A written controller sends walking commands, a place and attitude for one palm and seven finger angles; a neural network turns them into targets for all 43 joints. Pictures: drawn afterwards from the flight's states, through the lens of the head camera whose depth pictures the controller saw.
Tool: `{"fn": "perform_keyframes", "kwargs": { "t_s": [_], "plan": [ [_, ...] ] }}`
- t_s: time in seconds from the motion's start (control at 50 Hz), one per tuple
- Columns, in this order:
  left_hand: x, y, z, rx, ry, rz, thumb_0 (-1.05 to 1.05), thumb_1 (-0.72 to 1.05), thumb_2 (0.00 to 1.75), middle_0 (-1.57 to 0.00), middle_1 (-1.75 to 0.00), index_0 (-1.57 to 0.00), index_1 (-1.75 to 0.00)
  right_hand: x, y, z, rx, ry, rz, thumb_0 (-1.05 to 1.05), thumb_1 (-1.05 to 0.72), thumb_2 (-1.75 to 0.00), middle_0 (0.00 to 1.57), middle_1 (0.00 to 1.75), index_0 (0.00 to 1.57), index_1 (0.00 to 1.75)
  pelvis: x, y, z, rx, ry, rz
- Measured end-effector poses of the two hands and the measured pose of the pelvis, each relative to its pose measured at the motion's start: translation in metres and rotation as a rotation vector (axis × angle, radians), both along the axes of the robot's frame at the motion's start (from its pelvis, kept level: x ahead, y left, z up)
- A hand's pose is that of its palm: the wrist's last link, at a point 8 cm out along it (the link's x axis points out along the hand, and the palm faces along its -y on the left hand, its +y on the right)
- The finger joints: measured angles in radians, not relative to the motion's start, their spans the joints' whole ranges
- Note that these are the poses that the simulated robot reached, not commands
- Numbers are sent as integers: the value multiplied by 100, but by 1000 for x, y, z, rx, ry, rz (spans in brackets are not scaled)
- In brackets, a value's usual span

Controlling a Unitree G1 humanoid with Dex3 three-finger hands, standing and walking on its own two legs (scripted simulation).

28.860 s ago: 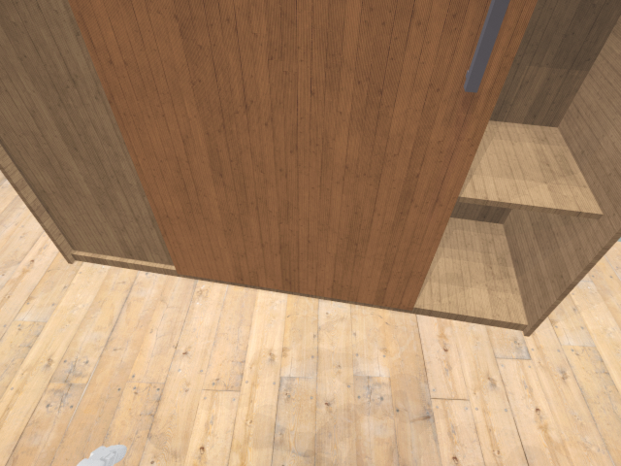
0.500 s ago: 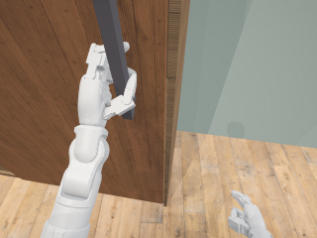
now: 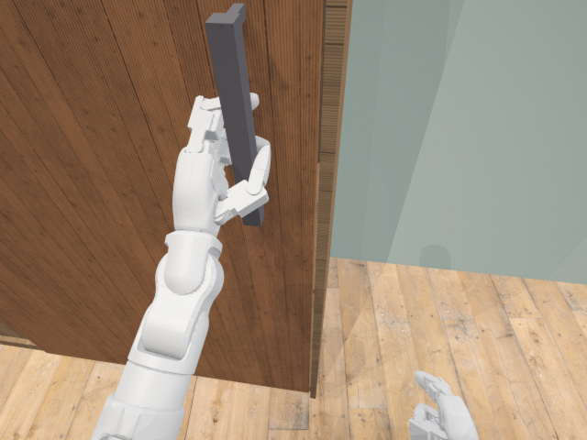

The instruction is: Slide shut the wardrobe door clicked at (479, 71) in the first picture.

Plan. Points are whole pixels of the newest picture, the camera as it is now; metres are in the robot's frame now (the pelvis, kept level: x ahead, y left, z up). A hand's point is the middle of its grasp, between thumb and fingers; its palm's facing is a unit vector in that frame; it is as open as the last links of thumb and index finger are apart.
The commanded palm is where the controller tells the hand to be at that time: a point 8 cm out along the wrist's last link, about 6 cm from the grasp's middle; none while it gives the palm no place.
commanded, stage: stop walking and hold the door there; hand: left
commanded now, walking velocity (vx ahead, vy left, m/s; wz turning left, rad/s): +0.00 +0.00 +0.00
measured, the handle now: (246, 131) +0.37 +0.09 +0.26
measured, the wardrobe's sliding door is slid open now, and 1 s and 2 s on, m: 0.00 0.00 0.01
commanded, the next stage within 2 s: loosen the grip on the handle in 0.06 s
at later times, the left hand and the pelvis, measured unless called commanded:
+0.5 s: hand (255, 180) +0.33 +0.08 +0.23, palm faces +0.05 -1.00 -0.01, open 12.6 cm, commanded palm +0.30 +0.12 +0.22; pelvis -0.04 -0.03 -0.01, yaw -1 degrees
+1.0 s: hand (249, 186) +0.32 +0.08 +0.22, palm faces -0.04 -1.00 -0.09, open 15.4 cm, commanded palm +0.30 +0.15 +0.21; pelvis +0.00 -0.03 +0.00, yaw +0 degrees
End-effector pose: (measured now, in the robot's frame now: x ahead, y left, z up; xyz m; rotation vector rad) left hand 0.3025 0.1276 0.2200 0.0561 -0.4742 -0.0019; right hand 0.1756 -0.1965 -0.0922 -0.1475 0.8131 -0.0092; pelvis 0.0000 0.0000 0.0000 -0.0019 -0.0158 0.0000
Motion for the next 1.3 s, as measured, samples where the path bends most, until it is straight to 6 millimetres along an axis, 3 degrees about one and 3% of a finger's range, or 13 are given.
{"fn": "perform_keyframes", "kwargs": {
  "t_s": [0.16, 0.22, 0.3, 0.4, 0.54, 0.68, 0.74, 0.82, 0.96, 1.06, 1.18, 1.3],
  "plan": [
    [0, 0, 0, -2, -1, -9, -3, 67, 77, -23, -144, -9, -114, -2, -3, 2, -21, 1, -13, 1, -90, -90, 20, 30, 20, 30, -1, 4, 0, -1, 0, 1],
    [2, 9, 0, 81, -24, -25, -10, 61, 70, -32, -145, -9, -115, -4, -6, 8, -32, -39, 7, 1, -91, -90, 20, 30, 20, 30, -11, -2, 0, 7, -3, 0],
    [2, 13, 4, 45, 20, -51, -10, 52, 66, -37, -143, -19, -115, -13, -12, 22, -19, -130, 19, 1, -91, -90, 20, 30, 20, 30, -23, -8, -2, 17, -25, 8],
    [2, 8, 5, -35, 60, -17, -5, 24, 55, -41, -142, -25, -121, -30, -26, 21, 10, -217, -20, 1, -90, -90, 20, 30, 20, 30, -32, -13, -6, 17, -53, 3],
    [2, 1, -2, -40, -23, 46, -1, -27, 33, -41, -137, -15, -117, -70, -56, 8, -26, -170, -50, 1, -90, -90, 20, 30, 20, 30, -39, -30, -10, 23, -45, -12],
    [3, 4, -5, 30, -76, 30, -1, -49, 23, -43, -129, -9, -112, -94, -83, -10, -69, -46, -96, 1, -90, -90, 20, 30, 20, 30, -31, -37, -9, 14, -15, -11],
    [4, 6, -5, 37, -77, 10, -1, -52, 21, -44, -127, -10, -110, -90, -87, -12, -81, -22, -99, 1, -90, -90, 20, 30, 20, 30, -24, -37, -7, 10, -6, -6],
    [4, 8, -4, 38, -71, -15, -1, -55, 20, -44, -125, -11, -109, -71, -84, -8, -83, -43, -88, 2, -91, -90, 20, 30, 20, 30, -14, -35, -5, 9, 3, -3],
    [4, 10, -4, 32, -62, -46, -1, -56, 20, -43, -122, -13, -106, -22, -62, 7, -53, -151, -37, 1, -91, -90, 20, 30, 20, 30, -2, -28, -4, 10, 9, 0],
    [5, 13, -3, 38, -54, -69, -1, -56, 20, -44, -121, -14, -105, 2, -44, 17, -27, -208, -14, 1, -90, -90, 20, 30, 20, 30, 3, -23, -4, 10, 8, -5],
    [5, 16, -2, 43, -43, -96, -1, -56, 19, -44, -119, -16, -104, 7, -33, 21, -8, -217, -25, 1, -90, -90, 20, 30, 20, 30, 7, -19, -4, 7, -2, -15],
    [6, 18, -1, 41, -35, -109, -1, -56, 19, -45, -119, -19, -103, -8, -35, 13, -13, -160, -63, 1, -90, -90, 20, 30, 20, 30, 6, -18, -4, 5, -11, -24]
  ]
}}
